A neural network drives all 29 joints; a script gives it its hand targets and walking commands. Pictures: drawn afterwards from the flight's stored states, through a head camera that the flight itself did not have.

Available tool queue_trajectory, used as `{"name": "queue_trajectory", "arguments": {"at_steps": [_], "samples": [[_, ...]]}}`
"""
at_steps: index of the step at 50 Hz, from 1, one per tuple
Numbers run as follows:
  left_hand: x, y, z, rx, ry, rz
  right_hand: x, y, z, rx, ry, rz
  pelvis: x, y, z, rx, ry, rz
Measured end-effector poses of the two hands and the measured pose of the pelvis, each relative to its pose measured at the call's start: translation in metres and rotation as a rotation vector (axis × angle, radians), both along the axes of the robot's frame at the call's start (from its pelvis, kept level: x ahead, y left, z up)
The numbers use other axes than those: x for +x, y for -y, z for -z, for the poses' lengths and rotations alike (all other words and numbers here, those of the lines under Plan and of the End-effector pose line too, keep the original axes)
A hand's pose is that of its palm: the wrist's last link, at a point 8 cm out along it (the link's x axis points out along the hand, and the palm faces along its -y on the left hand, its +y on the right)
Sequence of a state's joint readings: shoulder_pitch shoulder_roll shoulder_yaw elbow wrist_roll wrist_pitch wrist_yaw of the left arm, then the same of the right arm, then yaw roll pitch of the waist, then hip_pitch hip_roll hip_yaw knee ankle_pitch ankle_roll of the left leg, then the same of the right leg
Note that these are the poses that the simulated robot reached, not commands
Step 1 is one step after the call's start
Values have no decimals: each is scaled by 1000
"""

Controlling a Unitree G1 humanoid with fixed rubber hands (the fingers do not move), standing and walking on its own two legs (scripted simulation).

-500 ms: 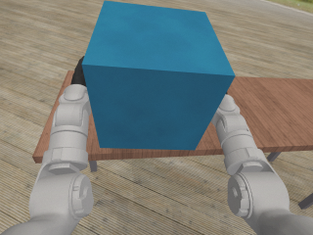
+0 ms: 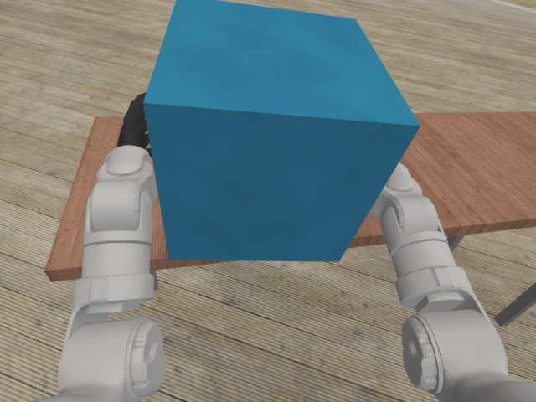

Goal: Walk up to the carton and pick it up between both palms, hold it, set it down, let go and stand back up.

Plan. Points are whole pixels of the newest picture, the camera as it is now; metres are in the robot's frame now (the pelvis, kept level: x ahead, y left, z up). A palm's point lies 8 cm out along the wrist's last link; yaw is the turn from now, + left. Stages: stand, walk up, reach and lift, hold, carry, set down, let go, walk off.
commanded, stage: reach and lift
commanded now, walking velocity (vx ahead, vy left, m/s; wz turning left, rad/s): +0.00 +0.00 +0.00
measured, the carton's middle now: (263, 137) +0.42 -0.02 +0.22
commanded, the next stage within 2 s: hold in 1.28 s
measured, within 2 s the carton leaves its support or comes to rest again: neither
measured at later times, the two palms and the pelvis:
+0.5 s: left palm (102, 141) +0.38 +0.18 +0.24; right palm (373, 135) +0.38 -0.16 +0.26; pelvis +0.00 +0.00 +0.00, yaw +2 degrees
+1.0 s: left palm (115, 123) +0.39 +0.16 +0.26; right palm (389, 120) +0.38 -0.18 +0.28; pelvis +0.01 +0.00 +0.00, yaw +0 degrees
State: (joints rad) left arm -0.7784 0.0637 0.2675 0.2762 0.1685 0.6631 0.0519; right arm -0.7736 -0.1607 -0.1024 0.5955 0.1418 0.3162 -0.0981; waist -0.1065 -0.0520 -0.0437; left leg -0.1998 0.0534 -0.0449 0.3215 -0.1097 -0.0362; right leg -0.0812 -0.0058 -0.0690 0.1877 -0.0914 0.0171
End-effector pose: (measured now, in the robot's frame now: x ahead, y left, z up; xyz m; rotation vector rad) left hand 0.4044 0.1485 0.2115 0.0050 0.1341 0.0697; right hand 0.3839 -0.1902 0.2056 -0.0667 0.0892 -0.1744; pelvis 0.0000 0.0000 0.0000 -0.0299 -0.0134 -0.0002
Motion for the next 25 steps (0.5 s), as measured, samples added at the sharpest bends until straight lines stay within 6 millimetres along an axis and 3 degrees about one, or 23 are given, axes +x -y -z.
{"name": "queue_trajectory", "arguments": {"at_steps": [10,18,25], "samples": [[-11,-9,-21,-28,-5,-24,0,-9,-30,20,-9,-21,-5,6,0,-1,19,-6],[-22,-25,-27,-29,-5,-45,-2,-25,-43,52,-19,-37,-5,5,0,-4,10,-28],[-25,-28,-31,-32,-16,-40,-5,-28,-50,78,-33,-31,-5,-2,1,-4,2,-28]]}}
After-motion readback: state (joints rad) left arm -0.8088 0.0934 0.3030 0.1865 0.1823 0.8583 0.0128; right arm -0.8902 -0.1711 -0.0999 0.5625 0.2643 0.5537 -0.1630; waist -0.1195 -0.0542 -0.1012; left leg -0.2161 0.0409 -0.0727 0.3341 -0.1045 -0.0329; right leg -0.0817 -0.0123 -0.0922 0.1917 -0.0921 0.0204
